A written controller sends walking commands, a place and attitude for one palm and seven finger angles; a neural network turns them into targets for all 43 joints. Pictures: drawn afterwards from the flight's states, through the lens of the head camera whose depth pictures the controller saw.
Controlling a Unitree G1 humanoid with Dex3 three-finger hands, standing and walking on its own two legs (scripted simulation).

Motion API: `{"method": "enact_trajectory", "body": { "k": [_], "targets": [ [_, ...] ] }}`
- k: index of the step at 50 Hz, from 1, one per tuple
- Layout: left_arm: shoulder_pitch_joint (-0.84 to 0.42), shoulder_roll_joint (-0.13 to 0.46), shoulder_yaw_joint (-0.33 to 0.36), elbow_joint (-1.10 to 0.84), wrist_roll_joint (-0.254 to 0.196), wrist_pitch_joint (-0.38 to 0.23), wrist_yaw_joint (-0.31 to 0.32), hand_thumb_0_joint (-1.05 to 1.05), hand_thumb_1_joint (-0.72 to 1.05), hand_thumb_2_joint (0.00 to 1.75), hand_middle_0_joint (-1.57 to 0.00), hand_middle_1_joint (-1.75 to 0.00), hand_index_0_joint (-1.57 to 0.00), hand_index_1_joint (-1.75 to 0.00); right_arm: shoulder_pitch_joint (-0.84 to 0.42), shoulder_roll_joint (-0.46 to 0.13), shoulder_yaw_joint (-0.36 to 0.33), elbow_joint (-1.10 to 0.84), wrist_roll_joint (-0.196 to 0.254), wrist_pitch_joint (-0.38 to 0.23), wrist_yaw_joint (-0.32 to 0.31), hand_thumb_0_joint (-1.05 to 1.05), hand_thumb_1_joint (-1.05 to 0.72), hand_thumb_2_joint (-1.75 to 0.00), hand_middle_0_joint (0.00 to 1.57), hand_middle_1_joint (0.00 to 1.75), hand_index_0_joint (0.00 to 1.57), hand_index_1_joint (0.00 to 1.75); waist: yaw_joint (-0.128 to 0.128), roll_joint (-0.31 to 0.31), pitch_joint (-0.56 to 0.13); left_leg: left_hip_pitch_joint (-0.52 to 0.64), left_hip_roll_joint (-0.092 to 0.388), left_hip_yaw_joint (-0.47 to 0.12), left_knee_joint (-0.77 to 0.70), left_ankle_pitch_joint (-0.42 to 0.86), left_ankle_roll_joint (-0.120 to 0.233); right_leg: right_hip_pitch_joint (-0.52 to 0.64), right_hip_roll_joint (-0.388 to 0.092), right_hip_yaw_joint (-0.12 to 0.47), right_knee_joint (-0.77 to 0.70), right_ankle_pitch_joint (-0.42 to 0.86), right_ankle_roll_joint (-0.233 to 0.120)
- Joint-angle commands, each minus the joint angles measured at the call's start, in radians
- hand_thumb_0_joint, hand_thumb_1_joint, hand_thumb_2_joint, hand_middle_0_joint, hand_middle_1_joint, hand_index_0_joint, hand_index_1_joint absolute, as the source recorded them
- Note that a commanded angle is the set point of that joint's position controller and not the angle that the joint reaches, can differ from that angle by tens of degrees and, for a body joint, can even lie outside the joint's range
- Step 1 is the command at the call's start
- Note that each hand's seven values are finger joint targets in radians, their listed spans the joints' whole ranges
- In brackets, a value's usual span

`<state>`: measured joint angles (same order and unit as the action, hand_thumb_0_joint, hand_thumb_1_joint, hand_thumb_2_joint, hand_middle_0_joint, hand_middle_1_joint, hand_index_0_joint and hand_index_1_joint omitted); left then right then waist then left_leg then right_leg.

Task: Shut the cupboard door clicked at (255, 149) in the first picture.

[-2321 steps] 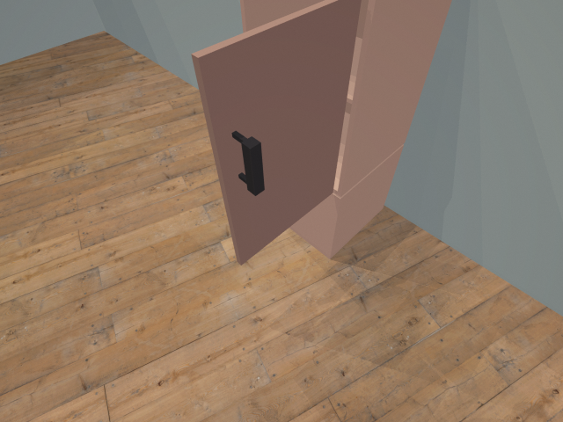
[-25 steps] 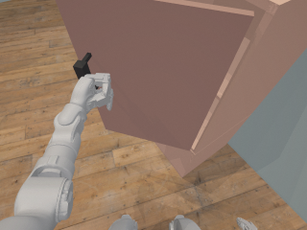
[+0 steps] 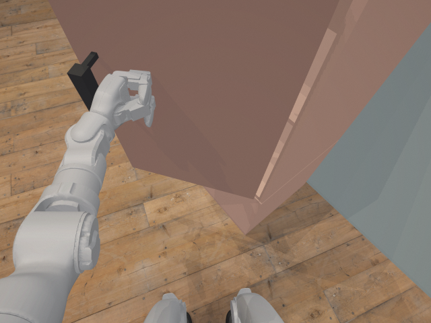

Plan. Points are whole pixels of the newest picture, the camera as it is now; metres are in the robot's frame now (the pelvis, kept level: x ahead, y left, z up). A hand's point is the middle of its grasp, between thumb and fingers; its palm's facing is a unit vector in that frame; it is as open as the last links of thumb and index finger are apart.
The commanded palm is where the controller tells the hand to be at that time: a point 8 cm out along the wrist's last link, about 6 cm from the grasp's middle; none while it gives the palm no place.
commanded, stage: push the door shut along its arc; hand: left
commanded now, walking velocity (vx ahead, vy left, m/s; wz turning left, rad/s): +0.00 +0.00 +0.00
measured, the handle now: (98, 89) +0.54 +0.18 +0.09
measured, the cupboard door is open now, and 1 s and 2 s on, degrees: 35 23 23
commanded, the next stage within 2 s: pull the fist back off the door in 0.42 s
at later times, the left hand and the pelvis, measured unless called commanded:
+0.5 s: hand (161, 91) +0.51 +0.06 +0.10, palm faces -0.49 -0.87 -0.02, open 3.4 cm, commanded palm +0.54 +0.09 +0.09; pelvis -0.01 -0.01 -0.02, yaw +0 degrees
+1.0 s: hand (171, 93) +0.50 +0.04 +0.10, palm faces -0.02 -1.00 -0.01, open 3.1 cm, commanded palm +0.46 +0.10 +0.09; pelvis +0.02 -0.01 +0.01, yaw -2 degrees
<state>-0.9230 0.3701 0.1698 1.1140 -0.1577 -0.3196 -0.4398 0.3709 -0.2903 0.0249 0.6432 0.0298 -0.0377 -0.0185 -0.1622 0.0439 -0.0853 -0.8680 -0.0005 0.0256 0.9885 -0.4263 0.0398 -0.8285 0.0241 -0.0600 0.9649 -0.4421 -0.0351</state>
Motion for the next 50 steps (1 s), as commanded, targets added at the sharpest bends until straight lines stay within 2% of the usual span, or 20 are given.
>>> {"method": "enact_trajectory", "body": {
  "k": [1,4,6,9,10,19,21,26,27,28,29,32,33,36,37,39,41,46,47,50],
  "targets": [
    [-0.551,0.161,0.014,-0.202,-0.021,-0.046,-0.012,0.00,0.90,0.90,-1.30,-1.50,-1.30,-1.50,0.105,-0.169,-0.059,-0.055,-0.006,-0.031,-0.016,0.00,-0.90,-0.90,0.20,0.30,0.20,0.30,-0.043,0.009,-0.473,0.362,-0.002,-0.093,-0.065,0.307,0.012,0.090,0.012,0.051,-0.119,0.319,0.002],
    [-0.629,0.117,-0.034,-0.177,-0.030,-0.031,-0.027,0.00,0.90,0.90,-1.30,-1.50,-1.30,-1.50,0.107,-0.168,-0.055,-0.040,-0.004,-0.038,-0.023,0.00,-0.90,-0.90,0.20,0.30,0.20,0.30,-0.076,0.000,-0.442,0.340,-0.006,-0.092,-0.053,0.278,0.021,0.053,0.014,0.047,-0.121,0.290,0.003],
    [-0.636,0.162,-0.005,-0.150,-0.026,-0.018,-0.033,0.00,0.90,0.90,-1.30,-1.50,-1.30,-1.50,0.105,-0.175,-0.053,-0.032,-0.007,-0.045,-0.025,0.00,-0.90,-0.90,0.20,0.30,0.20,0.30,-0.069,-0.001,-0.452,0.311,-0.007,-0.091,-0.044,0.251,0.020,0.062,0.014,0.059,-0.126,0.270,0.003],
    [-0.684,0.131,-0.032,-0.161,-0.033,-0.009,-0.050,0.00,0.90,0.90,-1.30,-1.50,-1.30,-1.50,0.102,-0.171,-0.052,-0.029,-0.008,-0.058,-0.029,0.00,-0.90,-0.90,0.20,0.30,0.20,0.30,-0.078,0.036,-0.487,0.320,-0.012,-0.087,-0.026,0.280,0.025,0.055,0.014,0.054,-0.108,0.290,-0.002],
    [-0.693,0.167,-0.007,-0.144,-0.031,-0.007,-0.055,0.00,0.90,0.90,-1.30,-1.50,-1.30,-1.50,0.105,-0.176,-0.053,-0.019,-0.010,-0.061,-0.031,0.00,-0.90,-0.90,0.20,0.30,0.20,0.30,-0.079,0.018,-0.493,0.308,-0.006,-0.091,-0.018,0.272,0.023,0.049,0.014,0.059,-0.106,0.283,0.002],
    [-0.802,0.092,-0.067,-0.128,-0.024,0.032,-0.068,0.00,0.90,0.90,-1.30,-1.50,-1.30,-1.50,0.116,-0.175,-0.051,0.010,-0.019,-0.089,-0.037,0.00,-0.90,-0.90,0.20,0.30,0.20,0.30,-0.113,0.064,-0.522,0.351,-0.002,-0.104,0.020,0.321,0.030,-0.067,0.023,0.031,-0.069,0.264,-0.003],
    [-0.803,0.139,-0.041,-0.124,-0.015,0.039,-0.070,0.00,0.90,0.90,-1.30,-1.50,-1.30,-1.50,0.118,-0.179,-0.052,0.010,-0.023,-0.089,-0.037,0.00,-0.90,-0.90,0.20,0.30,0.20,0.30,-0.106,0.055,-0.549,0.332,-0.002,-0.103,0.028,0.313,0.027,-0.047,0.023,0.037,-0.068,0.264,-0.003],
    [-0.817,0.137,-0.043,-0.114,-0.010,0.059,-0.081,0.00,0.90,0.90,-1.30,-1.50,-1.30,-1.50,0.119,-0.178,-0.051,0.012,-0.027,-0.093,-0.037,0.00,-0.90,-0.90,0.20,0.30,0.20,0.30,-0.106,0.058,-0.563,0.321,-0.005,-0.096,0.040,0.320,0.027,-0.042,0.027,0.036,-0.061,0.272,-0.005],
    [-0.791,0.204,0.189,-0.095,-0.079,0.076,0.114,0.00,0.90,0.90,-1.30,-1.50,-1.30,-1.50,0.172,-0.144,-0.047,-0.002,-0.017,-0.096,-0.020,0.00,-0.90,-0.90,0.20,0.30,0.20,0.30,-0.050,0.089,-0.567,0.258,0.017,-0.106,0.024,0.301,0.005,-0.018,0.014,0.045,-0.070,0.260,0.001],
    [-0.731,0.153,0.140,-0.081,-0.045,0.083,0.205,0.00,0.90,0.90,-1.30,-1.50,-1.30,-1.50,0.182,-0.141,-0.043,-0.014,-0.027,-0.095,0.003,0.00,-0.90,-0.90,0.20,0.30,0.20,0.30,-0.051,0.086,-0.572,0.253,0.015,-0.110,0.003,0.311,-0.004,0.009,0.014,0.043,-0.064,0.274,0.006],
    [-0.710,0.108,0.153,-0.101,-0.042,0.070,0.281,0.00,0.90,0.90,-1.30,-1.50,-1.30,-1.50,0.197,-0.135,-0.053,-0.021,-0.034,-0.095,0.021,0.00,-0.90,-0.90,0.20,0.30,0.20,0.30,-0.051,0.028,-0.588,0.263,0.015,-0.114,-0.001,0.337,-0.001,0.022,0.018,0.032,-0.059,0.300,0.011],
    [-0.661,0.002,0.134,-0.238,0.037,-0.033,0.518,0.00,0.90,0.90,-1.30,-1.50,-1.30,-1.50,0.210,-0.115,-0.073,-0.026,-0.077,-0.082,0.075,0.00,-0.90,-0.90,0.20,0.30,0.20,0.30,-0.024,0.074,-0.638,0.316,0.017,-0.097,0.011,0.429,-0.020,0.011,0.019,0.022,-0.037,0.366,0.018],
    [-0.629,-0.057,0.072,-0.269,0.090,-0.074,0.569,0.00,0.90,0.90,-1.30,-1.50,-1.30,-1.50,0.214,-0.108,-0.080,-0.025,-0.088,-0.078,0.096,0.00,-0.90,-0.90,0.20,0.30,0.20,0.30,-0.031,0.080,-0.640,0.341,0.017,-0.093,0.014,0.449,-0.022,-0.004,0.023,0.019,-0.037,0.373,0.020],
    [-0.575,-0.070,0.000,-0.247,0.187,-0.117,0.585,0.00,0.90,0.90,-1.30,-1.50,-1.30,-1.50,0.232,-0.124,-0.098,-0.017,-0.090,-0.039,0.117,0.00,-0.90,-0.90,0.20,0.30,0.20,0.30,-0.051,0.041,-0.611,0.364,0.017,-0.089,-0.007,0.439,-0.019,0.025,0.028,0.023,-0.057,0.391,0.018],
    [-0.580,-0.072,-0.012,-0.249,0.188,-0.113,0.571,0.00,0.90,0.90,-1.30,-1.50,-1.30,-1.50,0.224,-0.127,-0.101,-0.019,-0.082,-0.026,0.115,0.00,-0.90,-0.90,0.20,0.30,0.20,0.30,-0.052,0.047,-0.602,0.370,0.015,-0.082,-0.018,0.405,-0.018,0.039,0.028,0.028,-0.073,0.382,0.016],
    [-0.568,0.017,0.067,-0.247,0.156,-0.098,0.553,0.00,0.90,0.90,-1.30,-1.50,-1.30,-1.50,0.224,-0.138,-0.098,-0.027,-0.071,-0.004,0.100,0.00,-0.90,-0.90,0.20,0.30,0.20,0.30,-0.026,0.034,-0.595,0.364,0.007,-0.075,-0.050,0.379,-0.016,0.110,0.029,0.036,-0.092,0.388,0.011],
    [-0.538,0.016,0.089,-0.275,0.117,-0.098,0.544,0.00,0.90,0.90,-1.30,-1.50,-1.30,-1.50,0.199,-0.124,-0.088,-0.044,-0.062,0.005,0.088,0.00,-0.90,-0.90,0.20,0.30,0.20,0.30,-0.008,0.002,-0.576,0.350,0.002,-0.059,-0.078,0.356,-0.013,0.176,0.029,0.044,-0.118,0.403,0.015],
    [-0.344,-0.027,0.083,-0.311,0.113,-0.159,0.557,0.00,0.90,0.90,-1.30,-1.50,-1.30,-1.50,0.173,-0.102,-0.084,-0.059,-0.061,-0.003,0.083,0.00,-0.90,-0.90,0.20,0.30,0.20,0.30,0.034,-0.044,-0.488,0.323,-0.003,-0.033,-0.110,0.367,-0.009,0.243,0.028,0.050,-0.133,0.460,0.017],
    [-0.298,-0.052,0.059,-0.299,0.119,-0.162,0.554,0.00,0.90,0.90,-1.30,-1.50,-1.30,-1.50,0.168,-0.102,-0.086,-0.061,-0.060,0.000,0.085,0.00,-0.90,-0.90,0.20,0.30,0.20,0.30,0.027,-0.087,-0.463,0.304,-0.005,-0.025,-0.116,0.353,-0.006,0.257,0.025,0.054,-0.142,0.471,0.021],
    [-0.174,-0.081,0.038,-0.301,0.121,-0.154,0.538,0.00,0.90,0.90,-1.30,-1.50,-1.30,-1.50,0.154,-0.101,-0.091,-0.077,-0.052,0.009,0.087,0.00,-0.90,-0.90,0.20,0.30,0.20,0.30,0.051,-0.094,-0.428,0.300,-0.011,-0.006,-0.134,0.362,-0.004,0.295,0.018,0.061,-0.155,0.513,0.022]
  ]
}}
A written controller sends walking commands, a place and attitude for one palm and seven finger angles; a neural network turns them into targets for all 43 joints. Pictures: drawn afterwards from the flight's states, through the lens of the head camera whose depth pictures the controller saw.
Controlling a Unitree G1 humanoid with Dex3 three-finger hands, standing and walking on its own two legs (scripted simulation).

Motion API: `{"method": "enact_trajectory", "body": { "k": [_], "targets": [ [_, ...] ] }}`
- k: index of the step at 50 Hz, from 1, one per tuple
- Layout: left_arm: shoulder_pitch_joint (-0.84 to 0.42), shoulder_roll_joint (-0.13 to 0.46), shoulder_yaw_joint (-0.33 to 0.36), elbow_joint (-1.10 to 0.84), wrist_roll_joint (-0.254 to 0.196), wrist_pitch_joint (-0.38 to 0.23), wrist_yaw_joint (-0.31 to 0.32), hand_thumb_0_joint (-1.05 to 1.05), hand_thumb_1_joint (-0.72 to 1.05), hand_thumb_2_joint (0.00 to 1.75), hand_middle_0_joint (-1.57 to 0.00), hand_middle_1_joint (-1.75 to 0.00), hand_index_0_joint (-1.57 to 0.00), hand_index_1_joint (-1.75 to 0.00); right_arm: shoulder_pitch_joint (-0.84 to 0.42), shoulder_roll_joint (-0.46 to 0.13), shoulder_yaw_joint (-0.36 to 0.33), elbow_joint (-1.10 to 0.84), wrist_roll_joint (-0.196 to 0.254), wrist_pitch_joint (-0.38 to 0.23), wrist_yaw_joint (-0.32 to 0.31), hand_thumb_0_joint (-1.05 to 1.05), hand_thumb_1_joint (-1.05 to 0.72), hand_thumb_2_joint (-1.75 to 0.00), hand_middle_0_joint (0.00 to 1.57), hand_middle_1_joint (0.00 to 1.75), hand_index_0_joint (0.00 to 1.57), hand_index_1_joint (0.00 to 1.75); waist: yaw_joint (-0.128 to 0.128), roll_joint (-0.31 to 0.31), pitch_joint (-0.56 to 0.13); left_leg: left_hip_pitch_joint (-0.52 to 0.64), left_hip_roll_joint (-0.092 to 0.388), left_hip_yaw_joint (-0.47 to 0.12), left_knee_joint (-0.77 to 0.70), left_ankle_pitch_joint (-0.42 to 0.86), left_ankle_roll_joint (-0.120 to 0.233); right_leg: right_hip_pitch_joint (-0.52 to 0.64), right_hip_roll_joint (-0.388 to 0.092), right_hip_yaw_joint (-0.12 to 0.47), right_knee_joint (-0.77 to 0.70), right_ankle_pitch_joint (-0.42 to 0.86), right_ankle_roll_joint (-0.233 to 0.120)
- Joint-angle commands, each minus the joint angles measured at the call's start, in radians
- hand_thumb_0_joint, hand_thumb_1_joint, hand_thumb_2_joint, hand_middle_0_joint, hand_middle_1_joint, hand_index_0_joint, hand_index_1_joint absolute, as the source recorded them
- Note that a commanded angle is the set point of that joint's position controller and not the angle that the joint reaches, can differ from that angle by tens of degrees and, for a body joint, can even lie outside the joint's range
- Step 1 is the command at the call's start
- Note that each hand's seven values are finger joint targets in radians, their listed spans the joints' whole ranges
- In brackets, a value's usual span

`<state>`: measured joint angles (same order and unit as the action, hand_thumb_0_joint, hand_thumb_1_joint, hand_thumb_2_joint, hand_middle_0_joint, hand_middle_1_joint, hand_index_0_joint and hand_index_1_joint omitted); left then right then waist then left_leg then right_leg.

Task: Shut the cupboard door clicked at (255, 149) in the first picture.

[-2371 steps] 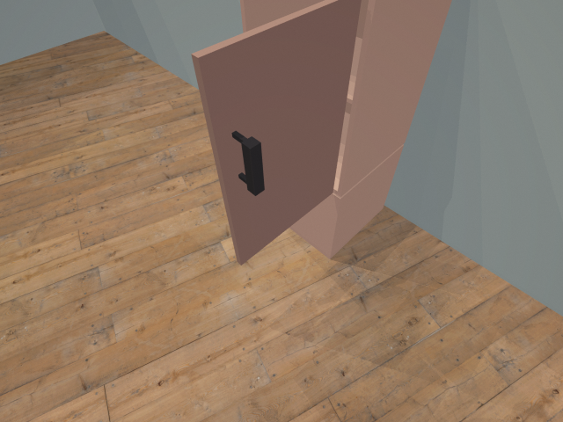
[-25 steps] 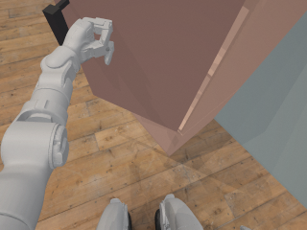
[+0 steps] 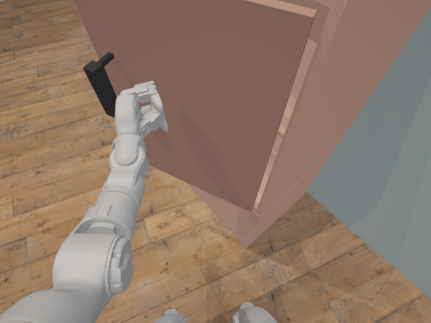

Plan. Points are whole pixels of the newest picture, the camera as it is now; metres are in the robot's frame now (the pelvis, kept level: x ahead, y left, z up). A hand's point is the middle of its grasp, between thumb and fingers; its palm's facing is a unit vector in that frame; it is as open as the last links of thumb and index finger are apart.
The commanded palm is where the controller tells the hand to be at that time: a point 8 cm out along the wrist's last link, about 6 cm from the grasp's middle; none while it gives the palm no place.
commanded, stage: pull the fist back off the door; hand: left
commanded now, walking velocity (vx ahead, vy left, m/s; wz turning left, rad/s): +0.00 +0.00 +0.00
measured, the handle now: (111, 85) +0.59 +0.17 +0.08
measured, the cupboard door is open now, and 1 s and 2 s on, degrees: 23 23 23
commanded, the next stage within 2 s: draw the hand back to the body in 0.40 s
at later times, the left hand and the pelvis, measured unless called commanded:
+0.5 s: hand (163, 148) +0.40 +0.06 +0.10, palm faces -0.02 -1.00 -0.03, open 3.1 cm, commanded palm +0.38 +0.12 +0.09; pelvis -0.02 -0.01 +0.01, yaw +2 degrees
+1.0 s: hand (96, 187) +0.31 +0.14 +0.14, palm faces -0.02 -1.00 -0.03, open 3.1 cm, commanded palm +0.27 +0.20 +0.15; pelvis -0.01 +0.00 +0.04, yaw +2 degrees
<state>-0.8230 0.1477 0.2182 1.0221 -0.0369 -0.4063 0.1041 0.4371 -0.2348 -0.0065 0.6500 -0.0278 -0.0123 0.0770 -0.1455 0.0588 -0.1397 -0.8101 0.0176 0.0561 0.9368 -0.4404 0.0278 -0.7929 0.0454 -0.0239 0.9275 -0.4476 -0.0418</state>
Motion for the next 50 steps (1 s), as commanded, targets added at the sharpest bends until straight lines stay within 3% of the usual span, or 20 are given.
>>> {"method": "enact_trajectory", "body": {
  "k": [1,3,5,8,10,14,15,16,21,24,26,28,29,30,35,40,45,48,49,50],
  "targets": [
    [-0.239,0.104,-0.035,-0.226,-0.011,-0.058,-0.012,0.00,0.90,0.90,-1.30,-1.50,-1.30,-1.50,0.078,-0.152,-0.061,-0.091,0.008,-0.013,-0.008,0.00,-0.90,-0.90,0.20,0.30,0.20,0.30,0.036,-0.120,-0.367,0.242,-0.032,-0.031,-0.089,0.368,0.009,0.274,-0.004,0.024,-0.127,0.523,0.031],
    [-0.213,0.084,-0.060,-0.277,-0.026,-0.049,-0.024,0.00,0.90,0.90,-1.30,-1.50,-1.30,-1.50,0.058,-0.152,-0.064,-0.101,0.016,-0.010,-0.010,0.00,-0.90,-0.90,0.20,0.30,0.20,0.30,0.039,-0.137,-0.353,0.247,-0.034,-0.028,-0.099,0.346,0.011,0.293,-0.008,0.029,-0.144,0.514,0.033],
    [-0.207,0.061,-0.089,-0.353,-0.038,-0.054,-0.030,0.00,0.90,0.90,-1.30,-1.50,-1.30,-1.50,0.030,-0.146,-0.063,-0.110,0.023,-0.013,-0.018,0.00,-0.90,-0.90,0.20,0.30,0.20,0.30,0.044,-0.093,-0.352,0.280,-0.037,-0.024,-0.102,0.339,0.012,0.288,-0.013,0.035,-0.154,0.508,0.034],
    [-0.224,0.039,-0.129,-0.443,-0.050,-0.074,-0.031,0.00,0.90,0.90,-1.30,-1.50,-1.30,-1.50,-0.004,-0.141,-0.062,-0.107,0.025,-0.023,-0.030,0.00,-0.90,-0.90,0.20,0.30,0.20,0.30,0.033,-0.114,-0.339,0.294,-0.037,-0.027,-0.108,0.295,0.015,0.294,-0.019,0.041,-0.170,0.470,0.038],
    [-0.222,0.032,-0.157,-0.493,-0.042,-0.090,-0.029,0.00,0.90,0.90,-1.30,-1.50,-1.30,-1.50,-0.026,-0.136,-0.062,-0.100,0.030,-0.030,-0.037,0.00,-0.90,-0.90,0.20,0.30,0.20,0.30,0.038,-0.039,-0.350,0.342,-0.034,-0.035,-0.105,0.304,0.011,0.264,-0.022,0.038,-0.160,0.461,0.033],
    [-0.192,0.006,-0.195,-0.487,-0.041,-0.077,-0.020,0.00,0.90,0.90,-1.30,-1.50,-1.30,-1.50,-0.061,-0.137,-0.059,-0.093,0.034,-0.035,-0.048,0.00,-0.90,-0.90,0.20,0.30,0.20,0.30,0.029,-0.092,-0.303,0.352,-0.029,-0.050,-0.115,0.265,0.010,0.231,-0.023,0.026,-0.169,0.394,0.033],
    [-0.170,-0.006,-0.202,-0.488,-0.043,-0.072,-0.020,0.00,0.90,0.90,-1.30,-1.50,-1.30,-1.50,-0.075,-0.134,-0.056,-0.100,0.035,-0.037,-0.049,0.00,-0.90,-0.90,0.20,0.30,0.20,0.30,0.041,-0.083,-0.310,0.350,-0.031,-0.050,-0.121,0.256,0.008,0.237,-0.026,0.027,-0.171,0.384,0.034],
    [-0.159,-0.003,-0.198,-0.482,-0.047,-0.061,-0.016,0.00,0.90,0.90,-1.30,-1.50,-1.30,-1.50,-0.089,-0.135,-0.053,-0.102,0.036,-0.036,-0.050,0.00,-0.90,-0.90,0.20,0.30,0.20,0.30,0.044,-0.067,-0.299,0.353,-0.032,-0.048,-0.122,0.244,0.008,0.230,-0.026,0.027,-0.175,0.370,0.031],
    [-0.257,0.031,-0.165,-0.417,-0.048,-0.055,0.003,0.00,0.90,0.90,-1.30,-1.50,-1.30,-1.50,-0.111,-0.130,-0.040,-0.087,0.034,-0.037,-0.063,0.00,-0.90,-0.90,0.20,0.30,0.20,0.30,0.027,-0.120,-0.264,0.288,-0.035,-0.052,-0.121,0.186,0.010,0.229,-0.033,0.040,-0.179,0.317,0.039],
    [-0.222,0.046,-0.139,-0.402,-0.049,-0.066,0.000,0.00,0.90,0.90,-1.30,-1.50,-1.30,-1.50,-0.114,-0.133,-0.039,-0.099,0.031,-0.044,-0.060,0.00,-0.90,-0.90,0.20,0.30,0.20,0.30,0.051,-0.114,-0.319,0.284,-0.040,-0.050,-0.112,0.219,0.010,0.269,-0.035,0.046,-0.161,0.361,0.036],
    [-0.182,0.041,-0.137,-0.357,-0.051,-0.064,-0.013,0.00,0.90,0.90,-1.30,-1.50,-1.30,-1.50,-0.114,-0.128,-0.037,-0.099,0.032,-0.043,-0.057,0.00,-0.90,-0.90,0.20,0.30,0.20,0.30,0.057,-0.124,-0.310,0.256,-0.040,-0.045,-0.109,0.221,0.008,0.275,-0.036,0.049,-0.158,0.376,0.037],
    [-0.102,0.090,-0.095,-0.423,-0.054,-0.061,-0.027,0.00,0.90,0.90,-1.30,-1.50,-1.30,-1.50,-0.117,-0.132,-0.038,-0.126,0.035,-0.040,-0.054,0.00,-0.90,-0.90,0.20,0.30,0.20,0.30,0.097,-0.106,-0.359,0.275,-0.044,-0.035,-0.127,0.244,0.008,0.342,-0.038,0.058,-0.164,0.404,0.034],
    [-0.030,0.121,-0.067,-0.444,-0.057,-0.051,-0.035,0.00,0.90,0.90,-1.30,-1.50,-1.30,-1.50,-0.116,-0.138,-0.038,-0.142,0.037,-0.034,-0.055,0.00,-0.90,-0.90,0.20,0.30,0.20,0.30,0.117,-0.136,-0.374,0.278,-0.043,-0.036,-0.139,0.271,0.010,0.385,-0.036,0.057,-0.164,0.437,0.033],
    [0.008,0.110,-0.080,-0.483,-0.066,-0.038,-0.047,0.00,0.90,0.90,-1.30,-1.50,-1.30,-1.50,-0.127,-0.132,-0.034,-0.157,0.042,-0.030,-0.055,0.00,-0.90,-0.90,0.20,0.30,0.20,0.30,0.123,-0.135,-0.369,0.277,-0.044,-0.027,-0.155,0.272,0.010,0.414,-0.040,0.061,-0.177,0.451,0.037],
    [0.085,0.116,-0.103,-0.676,-0.113,0.023,-0.102,0.00,0.90,0.90,-1.30,-1.50,-1.30,-1.50,-0.168,-0.128,-0.028,-0.191,0.067,-0.027,-0.077,0.00,-0.90,-0.90,0.20,0.30,0.20,0.30,0.118,-0.167,-0.274,0.322,-0.038,-0.018,-0.214,0.229,0.019,0.447,-0.044,0.070,-0.265,0.380,0.048],
    [0.234,0.124,-0.121,-0.863,-0.154,0.058,-0.155,0.00,0.90,0.90,-1.30,-1.50,-1.30,-1.50,-0.213,-0.126,-0.023,-0.199,0.082,-0.059,-0.096,0.00,-0.90,-0.90,0.20,0.30,0.20,0.30,0.133,-0.126,-0.233,0.407,-0.034,-0.026,-0.266,0.243,0.023,0.478,-0.045,0.060,-0.308,0.371,0.043],
    [0.388,0.147,-0.113,-0.948,-0.176,0.135,-0.198,0.00,0.90,0.90,-1.30,-1.50,-1.30,-1.50,-0.264,-0.126,-0.010,-0.209,0.095,-0.077,-0.106,0.00,-0.90,-0.90,0.20,0.30,0.20,0.30,0.145,-0.078,-0.127,0.445,-0.035,-0.034,-0.318,0.215,0.022,0.471,-0.049,0.046,-0.355,0.310,0.036],
    [0.434,0.156,-0.105,-1.060,-0.191,0.176,-0.213,0.00,0.90,0.90,-1.24,-1.44,-1.24,-1.44,-0.286,-0.123,-0.005,-0.227,0.096,-0.089,-0.113,0.00,-0.90,-0.90,0.20,0.30,0.20,0.30,0.150,-0.074,-0.143,0.498,-0.033,-0.044,-0.341,0.241,0.023,0.499,-0.043,0.026,-0.358,0.335,0.029],
    [0.476,0.192,-0.070,-1.074,-0.197,0.189,-0.214,0.00,0.90,0.90,-1.22,-1.41,-1.22,-1.41,-0.293,-0.126,-0.004,-0.229,0.097,-0.090,-0.116,0.00,-0.90,-0.90,0.20,0.30,0.20,0.30,0.157,-0.083,-0.138,0.503,-0.032,-0.043,-0.341,0.254,0.024,0.512,-0.043,0.030,-0.364,0.347,0.031],
    [0.487,0.176,-0.084,-1.098,-0.199,0.202,-0.221,0.00,0.90,0.90,-1.19,-1.38,-1.19,-1.38,-0.304,-0.120,0.002,-0.233,0.100,-0.091,-0.116,0.00,-0.90,-0.90,0.20,0.30,0.20,0.30,0.153,-0.067,-0.114,0.508,-0.032,-0.043,-0.352,0.257,0.023,0.511,-0.044,0.025,-0.367,0.353,0.030]
  ]
}}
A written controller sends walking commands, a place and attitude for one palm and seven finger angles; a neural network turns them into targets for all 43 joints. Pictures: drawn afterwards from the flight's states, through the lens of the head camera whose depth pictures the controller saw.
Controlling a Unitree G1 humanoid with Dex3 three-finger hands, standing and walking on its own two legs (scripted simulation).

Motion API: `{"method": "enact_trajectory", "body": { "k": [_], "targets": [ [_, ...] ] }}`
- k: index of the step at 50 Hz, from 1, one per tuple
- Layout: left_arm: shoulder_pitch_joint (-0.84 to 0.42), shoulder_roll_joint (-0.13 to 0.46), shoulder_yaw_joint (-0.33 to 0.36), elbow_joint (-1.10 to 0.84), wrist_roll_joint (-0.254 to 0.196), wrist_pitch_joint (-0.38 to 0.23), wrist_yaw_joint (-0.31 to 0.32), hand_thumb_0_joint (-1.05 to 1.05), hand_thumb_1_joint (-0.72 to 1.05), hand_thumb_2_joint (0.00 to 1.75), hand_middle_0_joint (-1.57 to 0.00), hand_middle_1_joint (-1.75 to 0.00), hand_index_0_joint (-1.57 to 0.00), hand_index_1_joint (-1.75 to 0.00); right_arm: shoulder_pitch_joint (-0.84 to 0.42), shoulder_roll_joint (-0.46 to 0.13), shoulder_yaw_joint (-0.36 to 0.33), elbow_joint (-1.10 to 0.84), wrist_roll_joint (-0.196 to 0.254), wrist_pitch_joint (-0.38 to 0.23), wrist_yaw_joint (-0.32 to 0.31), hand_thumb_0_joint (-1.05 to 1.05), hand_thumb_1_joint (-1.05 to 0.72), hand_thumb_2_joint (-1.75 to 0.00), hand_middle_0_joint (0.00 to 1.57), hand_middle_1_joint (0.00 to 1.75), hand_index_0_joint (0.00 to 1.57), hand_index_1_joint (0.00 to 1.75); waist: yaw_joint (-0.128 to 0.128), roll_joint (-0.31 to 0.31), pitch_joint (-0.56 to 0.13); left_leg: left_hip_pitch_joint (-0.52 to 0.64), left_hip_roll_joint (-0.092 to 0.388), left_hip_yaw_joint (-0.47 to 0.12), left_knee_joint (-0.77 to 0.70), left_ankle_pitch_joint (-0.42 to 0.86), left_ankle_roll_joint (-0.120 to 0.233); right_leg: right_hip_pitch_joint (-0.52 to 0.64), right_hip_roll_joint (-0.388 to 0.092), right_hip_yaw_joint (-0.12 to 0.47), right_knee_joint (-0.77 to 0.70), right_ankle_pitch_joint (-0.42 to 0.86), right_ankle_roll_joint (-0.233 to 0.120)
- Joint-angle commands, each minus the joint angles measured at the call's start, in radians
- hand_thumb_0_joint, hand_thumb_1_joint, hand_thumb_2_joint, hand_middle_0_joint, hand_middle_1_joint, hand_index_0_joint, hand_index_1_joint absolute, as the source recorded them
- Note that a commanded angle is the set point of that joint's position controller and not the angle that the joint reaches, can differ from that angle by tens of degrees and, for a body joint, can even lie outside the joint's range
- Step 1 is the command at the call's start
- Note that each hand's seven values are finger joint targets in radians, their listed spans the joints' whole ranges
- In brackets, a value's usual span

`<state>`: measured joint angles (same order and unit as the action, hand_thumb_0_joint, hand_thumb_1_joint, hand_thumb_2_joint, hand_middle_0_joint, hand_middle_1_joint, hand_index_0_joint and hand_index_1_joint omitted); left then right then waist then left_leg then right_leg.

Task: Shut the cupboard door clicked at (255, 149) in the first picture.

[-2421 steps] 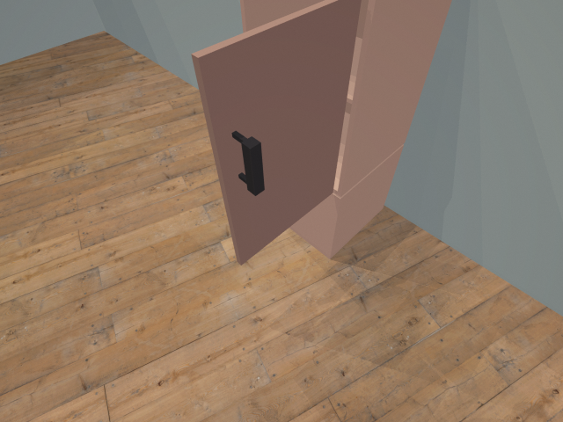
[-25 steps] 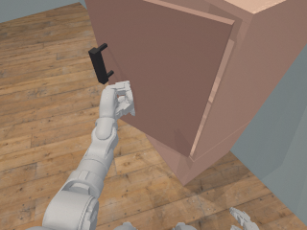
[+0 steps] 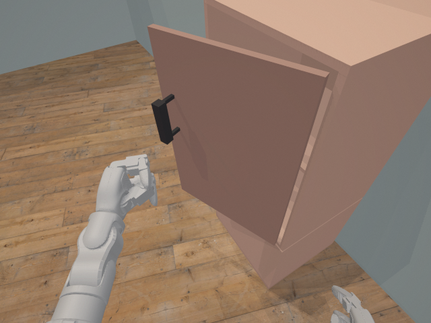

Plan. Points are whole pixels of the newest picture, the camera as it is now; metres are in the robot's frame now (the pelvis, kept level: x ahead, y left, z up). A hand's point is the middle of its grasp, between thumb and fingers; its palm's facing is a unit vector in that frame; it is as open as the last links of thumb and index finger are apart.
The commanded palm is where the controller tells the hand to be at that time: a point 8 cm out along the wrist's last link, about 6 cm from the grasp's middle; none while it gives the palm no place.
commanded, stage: draw the hand back to the body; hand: left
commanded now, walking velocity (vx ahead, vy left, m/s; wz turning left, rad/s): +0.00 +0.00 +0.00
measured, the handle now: (168, 118) +0.60 +0.15 +0.05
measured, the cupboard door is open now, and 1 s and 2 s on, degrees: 23 23 23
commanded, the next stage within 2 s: step back with the hand held close in 1.10 s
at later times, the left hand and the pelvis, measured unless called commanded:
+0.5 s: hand (56, 213) +0.24 +0.24 +0.16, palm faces +0.30 -0.90 -0.32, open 4.4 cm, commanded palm +0.19 +0.29 +0.17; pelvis +0.02 +0.03 +0.03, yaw +1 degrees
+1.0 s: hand out of the picture +0.20 +0.28 +0.18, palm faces +0.46 -0.80 -0.37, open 7.3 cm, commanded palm +0.15 +0.32 +0.20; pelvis +0.01 +0.02 +0.03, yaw +1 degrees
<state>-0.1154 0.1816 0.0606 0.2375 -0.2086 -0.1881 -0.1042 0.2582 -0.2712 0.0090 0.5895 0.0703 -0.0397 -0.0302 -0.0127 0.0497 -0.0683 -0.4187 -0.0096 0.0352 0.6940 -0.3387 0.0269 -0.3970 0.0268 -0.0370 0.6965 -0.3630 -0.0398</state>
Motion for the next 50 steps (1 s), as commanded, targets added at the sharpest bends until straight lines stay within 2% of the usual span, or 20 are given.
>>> {"method": "enact_trajectory", "body": {
  "k": [1,2,5,9,13,14,15,18,19,20,24,27,29,32,34,36,39,40,49,50],
  "targets": [
    [-0.227,0.135,0.062,-0.346,-0.030,-0.005,-0.018,0.00,0.90,0.90,-1.16,-1.35,-1.16,-1.35,-0.127,-0.083,-0.010,-0.176,0.001,-0.067,-0.010,0.00,-0.90,-0.90,0.20,0.30,0.20,0.30,0.017,-0.070,-0.181,0.128,-0.003,-0.030,-0.119,0.161,0.023,0.120,-0.022,0.027,-0.137,0.271,0.025],
    [-0.188,0.199,0.013,-0.420,0.076,0.008,0.052,0.00,0.90,0.90,-1.13,-1.32,-1.13,-1.32,-0.159,-0.064,-0.015,-0.163,-0.011,-0.042,-0.031,0.00,-0.90,-0.90,0.20,0.30,0.20,0.30,0.026,-0.082,-0.144,0.175,0.002,-0.036,-0.161,0.174,0.025,0.127,-0.048,0.078,-0.208,0.261,0.031],
    [-0.056,0.179,0.018,-0.479,0.104,0.065,0.124,0.00,0.90,0.90,-1.05,-1.23,-1.05,-1.23,-0.169,-0.055,-0.002,-0.161,-0.022,-0.015,-0.052,0.00,-0.90,-0.90,0.20,0.30,0.20,0.30,0.023,-0.074,-0.114,0.240,0.012,-0.036,-0.209,0.223,0.029,0.184,-0.048,0.060,-0.249,0.299,0.034],
    [0.031,0.214,0.058,-0.546,0.125,0.106,0.161,0.00,0.90,0.90,-0.94,-1.11,-0.94,-1.11,-0.186,-0.054,0.010,-0.151,-0.034,0.007,-0.058,0.00,-0.90,-0.90,0.20,0.30,0.20,0.30,0.032,-0.032,-0.068,0.298,0.020,-0.045,-0.273,0.274,0.022,0.238,-0.038,0.040,-0.296,0.317,0.022],
    [0.077,0.218,0.077,-0.633,0.134,0.124,0.181,0.00,0.90,0.90,-0.83,-0.99,-0.83,-0.99,-0.203,-0.048,0.019,-0.158,-0.043,0.014,-0.055,0.00,-0.90,-0.90,0.20,0.30,0.20,0.30,0.036,0.011,-0.063,0.356,0.025,-0.057,-0.320,0.310,0.011,0.277,-0.033,0.026,-0.324,0.319,0.016],
    [0.117,0.239,0.098,-0.637,0.136,0.129,0.185,0.00,0.90,0.90,-0.81,-0.96,-0.81,-0.96,-0.206,-0.053,0.016,-0.153,-0.048,0.013,-0.055,0.00,-0.90,-0.90,0.20,0.30,0.20,0.30,0.041,-0.019,-0.057,0.359,0.027,-0.055,-0.323,0.327,0.014,0.290,-0.032,0.028,-0.338,0.333,0.018],
    [0.127,0.224,0.091,-0.669,0.135,0.130,0.186,0.00,0.90,0.90,-0.78,-0.93,-0.78,-0.93,-0.210,-0.047,0.019,-0.159,-0.047,0.014,-0.053,0.00,-0.90,-0.90,0.20,0.30,0.20,0.30,0.039,0.016,-0.063,0.370,0.029,-0.057,-0.333,0.337,0.009,0.302,-0.035,0.027,-0.336,0.332,0.015],
    [0.181,0.242,0.125,-0.730,0.140,0.131,0.196,0.00,0.90,0.90,-0.69,-0.84,-0.69,-0.84,-0.214,-0.049,0.017,-0.157,-0.052,0.006,-0.047,0.00,-0.90,-0.90,0.20,0.30,0.20,0.30,0.046,0.032,-0.053,0.387,0.036,-0.073,-0.345,0.382,-0.002,0.313,-0.029,0.017,-0.342,0.338,0.013],
    [0.226,0.260,0.146,-0.724,0.140,0.135,0.197,0.00,0.90,0.90,-0.67,-0.81,-0.67,-0.81,-0.212,-0.055,0.014,-0.153,-0.056,0.003,-0.045,0.00,-0.90,-0.90,0.20,0.30,0.20,0.30,0.051,-0.012,-0.050,0.383,0.036,-0.072,-0.345,0.387,0.000,0.322,-0.028,0.019,-0.353,0.344,0.015],
    [0.240,0.252,0.148,-0.741,0.138,0.135,0.196,0.00,0.90,0.90,-0.64,-0.78,-0.64,-0.78,-0.216,-0.052,0.013,-0.156,-0.054,0.005,-0.043,0.00,-0.90,-0.90,0.20,0.30,0.20,0.30,0.050,0.000,-0.046,0.383,0.037,-0.071,-0.349,0.384,-0.001,0.325,-0.031,0.020,-0.351,0.341,0.016],
    [0.334,0.305,0.234,-0.758,0.136,0.134,0.204,0.00,0.90,0.90,-0.53,-0.66,-0.53,-0.66,-0.214,-0.059,0.004,-0.148,-0.058,0.002,-0.039,0.00,-0.90,-0.90,0.20,0.30,0.20,0.30,0.062,-0.038,-0.023,0.363,0.038,-0.072,-0.355,0.373,-0.004,0.337,-0.029,0.017,-0.364,0.330,0.017],
    [0.371,0.317,0.274,-0.802,0.132,0.123,0.205,0.00,0.90,0.90,-0.45,-0.57,-0.45,-0.57,-0.216,-0.054,-0.001,-0.147,-0.053,-0.003,-0.036,0.00,-0.90,-0.90,0.20,0.30,0.20,0.30,0.065,0.008,-0.021,0.356,0.040,-0.074,-0.354,0.374,-0.008,0.339,-0.033,0.017,-0.357,0.324,0.017],
    [0.421,0.346,0.319,-0.794,0.129,0.120,0.210,0.00,0.90,0.90,-0.39,-0.51,-0.39,-0.51,-0.215,-0.059,-0.004,-0.140,-0.053,-0.011,-0.037,0.00,-0.90,-0.90,0.20,0.30,0.20,0.30,0.072,-0.015,-0.004,0.339,0.039,-0.074,-0.357,0.354,-0.007,0.340,-0.031,0.018,-0.367,0.312,0.017],
    [0.430,0.359,0.353,-0.844,0.126,0.106,0.215,0.00,0.90,0.90,-0.31,-0.42,-0.31,-0.42,-0.215,-0.058,-0.008,-0.141,-0.048,-0.024,-0.039,0.00,-0.90,-0.90,0.20,0.30,0.20,0.30,0.073,0.045,0.003,0.335,0.040,-0.078,-0.358,0.342,-0.011,0.335,-0.031,0.018,-0.360,0.296,0.015],
    [0.478,0.399,0.406,-0.843,0.125,0.100,0.222,0.00,0.90,0.90,-0.25,-0.36,-0.25,-0.36,-0.212,-0.064,-0.014,-0.135,-0.046,-0.037,-0.040,0.00,-0.90,-0.90,0.20,0.30,0.20,0.30,0.082,0.026,0.002,0.328,0.042,-0.078,-0.357,0.334,-0.011,0.338,-0.027,0.022,-0.368,0.290,0.015],
    [0.500,0.399,0.426,-0.857,0.119,0.091,0.225,0.00,0.90,0.90,-0.20,-0.30,-0.20,-0.30,-0.210,-0.060,-0.015,-0.137,-0.043,-0.044,-0.041,0.00,-0.90,-0.90,0.20,0.30,0.20,0.30,0.082,0.038,0.015,0.317,0.041,-0.075,-0.362,0.309,-0.012,0.335,-0.030,0.021,-0.365,0.274,0.015],
    [0.483,0.337,0.359,-0.815,0.125,0.090,0.219,0.00,0.90,0.90,-0.20,-0.30,-0.20,-0.30,-0.206,-0.073,-0.022,-0.123,-0.046,-0.057,-0.041,0.00,-0.90,-0.90,0.20,0.30,0.20,0.30,0.065,-0.015,0.063,0.319,0.041,-0.069,-0.366,0.264,-0.001,0.291,-0.032,0.023,-0.383,0.239,0.020],
    [0.461,0.331,0.347,-0.822,0.127,0.088,0.220,0.00,0.90,0.90,-0.20,-0.30,-0.20,-0.30,-0.204,-0.074,-0.023,-0.122,-0.046,-0.060,-0.042,0.00,-0.90,-0.90,0.20,0.30,0.20,0.30,0.061,0.006,0.065,0.321,0.041,-0.071,-0.370,0.256,0.000,0.289,-0.034,0.025,-0.378,0.231,0.019],
    [0.451,0.390,0.402,-0.838,0.130,0.076,0.230,0.00,0.90,0.90,-0.20,-0.30,-0.20,-0.30,-0.208,-0.069,-0.020,-0.113,-0.051,-0.075,-0.051,0.00,-0.90,-0.90,0.20,0.30,0.20,0.30,0.079,0.014,0.038,0.321,0.031,-0.064,-0.365,0.238,0.004,0.316,-0.034,0.034,-0.389,0.223,0.016],
    [0.447,0.370,0.388,-0.840,0.128,0.076,0.228,0.00,0.90,0.90,-0.20,-0.30,-0.20,-0.30,-0.212,-0.061,-0.016,-0.117,-0.050,-0.075,-0.050,0.00,-0.90,-0.90,0.20,0.30,0.20,0.30,0.077,0.029,0.050,0.316,0.030,-0.065,-0.368,0.235,0.003,0.312,-0.036,0.034,-0.387,0.220,0.015]
  ]
}}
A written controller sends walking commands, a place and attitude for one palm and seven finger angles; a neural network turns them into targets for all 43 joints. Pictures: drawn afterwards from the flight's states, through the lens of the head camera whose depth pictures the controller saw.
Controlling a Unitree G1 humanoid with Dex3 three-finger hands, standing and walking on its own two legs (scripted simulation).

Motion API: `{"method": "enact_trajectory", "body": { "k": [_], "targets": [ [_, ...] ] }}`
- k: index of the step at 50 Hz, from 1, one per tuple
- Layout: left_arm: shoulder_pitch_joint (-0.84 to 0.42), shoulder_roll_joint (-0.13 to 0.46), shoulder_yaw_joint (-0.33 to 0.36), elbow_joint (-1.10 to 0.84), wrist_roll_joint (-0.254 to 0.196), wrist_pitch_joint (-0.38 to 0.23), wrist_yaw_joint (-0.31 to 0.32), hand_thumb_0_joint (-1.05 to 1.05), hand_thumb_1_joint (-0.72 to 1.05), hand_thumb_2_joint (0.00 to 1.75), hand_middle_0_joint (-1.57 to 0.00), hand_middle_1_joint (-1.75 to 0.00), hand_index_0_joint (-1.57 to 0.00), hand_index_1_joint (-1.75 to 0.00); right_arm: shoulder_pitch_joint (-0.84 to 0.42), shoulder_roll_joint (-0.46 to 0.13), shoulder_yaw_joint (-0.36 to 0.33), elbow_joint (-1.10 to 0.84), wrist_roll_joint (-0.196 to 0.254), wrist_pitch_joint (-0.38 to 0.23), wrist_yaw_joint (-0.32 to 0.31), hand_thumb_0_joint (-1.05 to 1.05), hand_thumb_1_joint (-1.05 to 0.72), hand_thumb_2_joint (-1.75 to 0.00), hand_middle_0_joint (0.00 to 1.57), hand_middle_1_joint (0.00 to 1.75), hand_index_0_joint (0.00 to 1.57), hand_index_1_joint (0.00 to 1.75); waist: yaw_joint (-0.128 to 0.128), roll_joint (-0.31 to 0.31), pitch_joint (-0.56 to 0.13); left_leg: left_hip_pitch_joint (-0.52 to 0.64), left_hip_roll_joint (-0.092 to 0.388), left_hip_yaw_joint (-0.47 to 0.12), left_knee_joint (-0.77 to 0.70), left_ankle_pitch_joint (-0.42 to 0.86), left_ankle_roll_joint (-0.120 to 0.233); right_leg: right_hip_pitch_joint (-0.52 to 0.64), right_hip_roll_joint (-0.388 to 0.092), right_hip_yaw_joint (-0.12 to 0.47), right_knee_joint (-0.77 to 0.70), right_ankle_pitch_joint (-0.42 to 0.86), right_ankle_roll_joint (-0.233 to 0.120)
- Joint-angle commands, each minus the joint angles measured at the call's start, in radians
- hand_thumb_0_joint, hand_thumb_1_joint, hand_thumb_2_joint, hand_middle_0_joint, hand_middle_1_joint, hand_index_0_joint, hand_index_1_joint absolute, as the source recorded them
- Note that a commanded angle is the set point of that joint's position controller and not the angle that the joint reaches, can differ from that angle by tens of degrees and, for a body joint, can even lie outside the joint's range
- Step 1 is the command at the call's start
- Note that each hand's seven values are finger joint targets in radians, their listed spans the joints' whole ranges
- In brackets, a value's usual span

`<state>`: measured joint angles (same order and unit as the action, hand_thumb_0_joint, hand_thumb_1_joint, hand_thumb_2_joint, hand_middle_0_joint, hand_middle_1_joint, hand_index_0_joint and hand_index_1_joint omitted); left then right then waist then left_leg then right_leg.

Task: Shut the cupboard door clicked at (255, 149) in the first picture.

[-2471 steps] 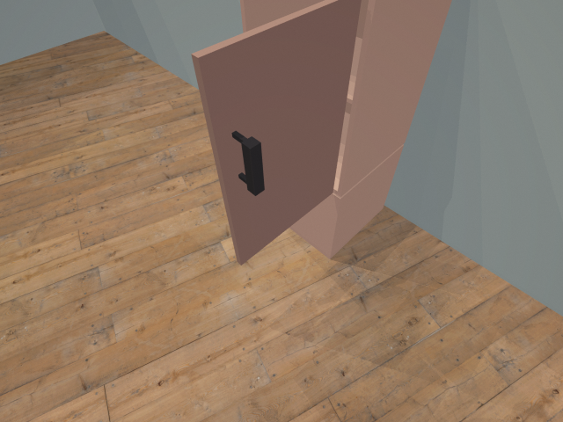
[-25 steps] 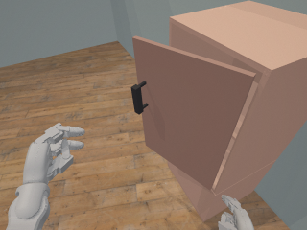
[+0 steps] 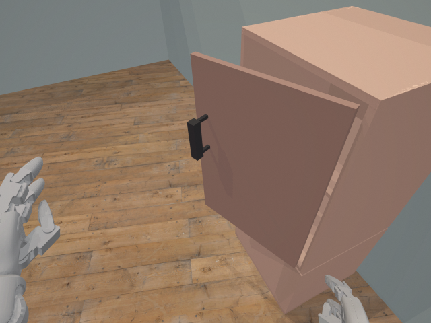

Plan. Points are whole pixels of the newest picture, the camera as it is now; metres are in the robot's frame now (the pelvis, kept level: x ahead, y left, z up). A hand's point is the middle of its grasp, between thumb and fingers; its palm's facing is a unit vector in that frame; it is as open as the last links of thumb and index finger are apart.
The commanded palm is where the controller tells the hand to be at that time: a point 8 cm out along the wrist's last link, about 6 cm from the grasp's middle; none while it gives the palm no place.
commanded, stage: draw the hand back to the body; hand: left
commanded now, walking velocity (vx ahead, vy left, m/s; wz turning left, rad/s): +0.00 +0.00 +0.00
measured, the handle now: (200, 136) +0.59 +0.12 +0.02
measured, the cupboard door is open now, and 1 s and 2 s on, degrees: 23 23 23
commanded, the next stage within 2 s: step back with the hand held close in 0.10 s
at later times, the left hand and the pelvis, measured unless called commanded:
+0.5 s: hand (63, 224) +0.20 +0.26 +0.15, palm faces +0.36 -0.80 -0.48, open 7.4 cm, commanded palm +0.14 +0.30 +0.17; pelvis +0.00 +0.01 +0.00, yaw -1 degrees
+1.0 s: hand (16, 263) +0.14 +0.29 +0.15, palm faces +0.44 -0.78 -0.45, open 7.4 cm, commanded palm +0.08 +0.32 +0.17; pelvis -0.07 +0.02 -0.02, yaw -1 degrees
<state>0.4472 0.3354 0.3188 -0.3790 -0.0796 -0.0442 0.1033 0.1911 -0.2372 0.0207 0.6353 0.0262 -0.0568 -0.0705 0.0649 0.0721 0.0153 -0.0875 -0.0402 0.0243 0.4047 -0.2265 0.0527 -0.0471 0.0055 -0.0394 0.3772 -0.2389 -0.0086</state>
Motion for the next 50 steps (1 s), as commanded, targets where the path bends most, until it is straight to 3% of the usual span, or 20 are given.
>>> {"method": "enact_trajectory", "body": {
  "k": [1,7,11,12,13,14,17,22,24,27,31,34,38,39,40,44,46,48,49,50],
  "targets": [
    [-0.117,0.219,0.131,-0.232,0.000,-0.069,0.021,0.00,0.90,0.90,-0.20,-0.30,-0.20,-0.30,-0.146,-0.095,-0.028,-0.162,-0.005,-0.059,-0.009,0.00,-0.90,-0.90,0.20,0.30,0.20,0.30,-0.001,0.030,-0.038,-0.008,0.061,-0.053,-0.079,0.125,-0.024,-0.039,-0.013,0.037,-0.068,0.098,-0.016],
    [-0.094,0.205,0.125,-0.204,-0.004,-0.062,0.014,0.00,0.90,0.90,-0.20,-0.30,-0.20,-0.30,-0.144,-0.094,-0.029,-0.163,-0.006,-0.056,-0.004,0.00,-0.90,-0.90,0.20,0.30,0.20,0.30,-0.003,-0.007,-0.016,-0.010,0.062,-0.045,-0.076,0.131,-0.022,-0.052,-0.011,0.040,-0.077,0.100,-0.013],
    [-0.086,0.206,0.128,-0.212,-0.005,-0.067,0.012,0.00,0.90,0.90,-0.20,-0.30,-0.20,-0.30,-0.142,-0.095,-0.033,-0.167,-0.008,-0.057,-0.007,0.00,-0.90,-0.90,0.20,0.30,0.20,0.30,-0.002,-0.024,-0.046,0.007,0.061,-0.037,-0.068,0.146,-0.016,-0.045,-0.014,0.041,-0.077,0.113,-0.010],
    [-0.203,0.335,0.248,-0.290,0.002,-0.110,0.025,0.00,0.90,0.90,-0.20,-0.30,-0.20,-0.30,-0.147,-0.126,-0.043,-0.204,-0.001,-0.035,-0.004,0.00,-0.90,-0.90,0.20,0.30,0.20,0.30,-0.035,0.008,-0.018,-0.081,0.073,-0.074,-0.019,0.062,0.008,-0.118,-0.070,0.158,-0.117,0.128,-0.014],
    [-0.084,0.259,0.194,-0.195,-0.004,-0.117,0.021,0.00,0.90,0.90,-0.20,-0.30,-0.20,-0.30,-0.138,-0.112,-0.044,-0.182,-0.007,-0.022,-0.010,0.00,-0.90,-0.90,0.20,0.30,0.20,0.30,-0.041,-0.041,-0.034,-0.070,0.070,-0.079,0.009,0.056,0.008,-0.147,-0.104,0.168,-0.126,0.109,-0.023],
    [-0.063,0.259,0.191,-0.201,0.001,-0.127,0.020,0.00,0.90,0.90,-0.20,-0.30,-0.20,-0.30,-0.135,-0.112,-0.050,-0.183,-0.008,-0.012,-0.007,0.00,-0.90,-0.90,0.20,0.30,0.20,0.30,-0.039,-0.066,-0.038,-0.081,0.068,-0.080,0.030,0.081,0.004,-0.154,-0.118,0.173,-0.124,0.145,-0.025],
    [0.014,0.222,0.155,-0.177,-0.001,-0.139,0.019,0.00,0.90,0.90,-0.20,-0.30,-0.20,-0.30,-0.120,-0.114,-0.062,-0.186,-0.008,0.016,-0.008,0.00,-0.90,-0.90,0.20,0.30,0.20,0.30,-0.050,-0.073,-0.109,-0.073,0.082,-0.067,0.052,0.146,0.000,-0.159,-0.132,0.159,-0.066,0.233,-0.024],
    [0.039,0.273,0.198,-0.229,-0.003,-0.144,0.032,0.00,0.90,0.90,-0.20,-0.30,-0.20,-0.30,-0.117,-0.120,-0.076,-0.216,-0.001,0.050,-0.024,0.00,-0.90,-0.90,0.20,0.30,0.20,0.30,-0.052,-0.075,-0.194,-0.071,0.112,-0.071,0.048,0.356,-0.002,-0.112,-0.102,0.110,0.054,0.438,-0.001],
    [0.048,0.302,0.223,-0.256,-0.001,-0.143,0.037,0.00,0.90,0.90,-0.20,-0.30,-0.20,-0.30,-0.121,-0.125,-0.078,-0.226,0.000,0.059,-0.030,0.00,-0.90,-0.90,0.20,0.30,0.20,0.30,-0.050,-0.045,-0.210,-0.085,0.124,-0.078,0.046,0.415,-0.001,-0.097,-0.093,0.099,0.089,0.467,0.004],
    [0.084,0.298,0.228,-0.285,-0.002,-0.141,0.042,0.00,0.90,0.90,-0.20,-0.30,-0.20,-0.30,-0.114,-0.122,-0.079,-0.248,0.001,0.070,-0.032,0.00,-0.90,-0.90,0.20,0.30,0.20,0.30,-0.048,-0.029,-0.229,-0.127,0.146,-0.095,0.035,0.439,0.003,-0.072,-0.074,0.098,0.140,0.452,0.009],
    [0.108,0.291,0.230,-0.287,0.000,-0.144,0.047,0.00,0.90,0.90,-0.20,-0.30,-0.20,-0.30,-0.109,-0.127,-0.080,-0.256,-0.001,0.069,-0.032,0.00,-0.90,-0.90,0.20,0.30,0.20,0.30,-0.051,-0.027,-0.191,-0.238,0.160,-0.117,0.008,0.274,0.012,-0.068,-0.066,0.118,0.148,0.353,0.009],
    [0.095,0.303,0.249,-0.283,0.009,-0.154,0.052,0.00,0.90,0.90,-0.20,-0.30,-0.20,-0.30,-0.108,-0.141,-0.082,-0.253,-0.005,0.061,-0.033,0.00,-0.90,-0.90,0.20,0.30,0.20,0.30,-0.050,-0.001,-0.150,-0.356,0.172,-0.145,-0.038,0.062,0.028,-0.048,-0.052,0.125,0.155,0.233,0.012],
    [0.059,0.273,0.232,-0.267,0.026,-0.176,0.058,0.00,0.90,0.90,-0.20,-0.30,-0.20,-0.30,-0.097,-0.139,-0.078,-0.254,-0.005,0.044,-0.035,0.00,-0.90,-0.90,0.20,0.30,0.20,0.30,-0.059,0.011,-0.091,-0.541,0.183,-0.173,-0.089,-0.274,0.055,-0.004,-0.038,0.140,0.187,0.108,0.013],
    [0.048,0.295,0.253,-0.270,0.033,-0.183,0.058,0.00,0.90,0.90,-0.20,-0.30,-0.20,-0.30,-0.098,-0.146,-0.079,-0.251,-0.010,0.038,-0.035,0.00,-0.90,-0.90,0.20,0.30,0.20,0.30,-0.056,0.002,-0.086,-0.578,0.185,-0.186,-0.098,-0.325,0.058,0.012,-0.037,0.140,0.188,0.085,0.014],
    [0.031,0.264,0.223,-0.285,0.035,-0.191,0.056,0.00,0.90,0.90,-0.20,-0.30,-0.20,-0.30,-0.093,-0.140,-0.077,-0.253,-0.006,0.032,-0.034,0.00,-0.90,-0.90,0.20,0.30,0.20,0.30,-0.062,-0.002,-0.083,-0.585,0.184,-0.188,-0.095,-0.353,0.058,0.005,-0.036,0.140,0.195,0.067,0.012],
    [-0.002,0.287,0.251,-0.316,0.051,-0.209,0.061,0.00,0.90,0.90,-0.20,-0.30,-0.20,-0.30,-0.083,-0.149,-0.079,-0.243,-0.016,0.006,-0.035,0.00,-0.90,-0.90,0.20,0.30,0.20,0.30,-0.059,0.028,-0.091,-0.640,0.214,-0.225,-0.127,-0.428,0.073,0.029,-0.009,0.120,0.265,0.052,0.019],
    [-0.025,0.261,0.232,-0.328,0.055,-0.215,0.060,0.00,0.90,0.90,-0.20,-0.30,-0.20,-0.30,-0.077,-0.147,-0.078,-0.241,-0.019,-0.003,-0.034,0.00,-0.90,-0.90,0.20,0.30,0.20,0.30,-0.062,0.050,-0.088,-0.673,0.225,-0.230,-0.129,-0.451,0.079,0.044,-0.002,0.119,0.301,0.058,0.019],
    [-0.035,0.255,0.232,-0.327,0.059,-0.219,0.061,0.00,0.90,0.90,-0.20,-0.30,-0.20,-0.30,-0.069,-0.145,-0.080,-0.235,-0.020,-0.009,-0.031,0.00,-0.90,-0.90,0.20,0.30,0.20,0.30,-0.061,0.038,-0.090,-0.697,0.221,-0.222,-0.106,-0.474,0.078,0.052,-0.005,0.125,0.310,0.043,0.015],
    [-0.038,0.286,0.262,-0.343,0.067,-0.227,0.062,0.00,0.90,0.90,-0.20,-0.30,-0.20,-0.30,-0.067,-0.152,-0.083,-0.231,-0.024,-0.016,-0.029,0.00,-0.90,-0.90,0.20,0.30,0.20,0.30,-0.060,0.045,-0.102,-0.696,0.217,-0.228,-0.102,-0.478,0.077,0.058,-0.006,0.133,0.306,0.040,0.013],
    [-0.031,0.258,0.237,-0.339,0.060,-0.229,0.061,0.00,0.90,0.90,-0.20,-0.30,-0.20,-0.30,-0.064,-0.140,-0.078,-0.230,-0.022,-0.017,-0.027,0.00,-0.90,-0.90,0.20,0.30,0.20,0.30,-0.063,0.018,-0.100,-0.678,0.206,-0.220,-0.081,-0.457,0.070,0.032,-0.017,0.140,0.298,0.039,0.006]
  ]
}}
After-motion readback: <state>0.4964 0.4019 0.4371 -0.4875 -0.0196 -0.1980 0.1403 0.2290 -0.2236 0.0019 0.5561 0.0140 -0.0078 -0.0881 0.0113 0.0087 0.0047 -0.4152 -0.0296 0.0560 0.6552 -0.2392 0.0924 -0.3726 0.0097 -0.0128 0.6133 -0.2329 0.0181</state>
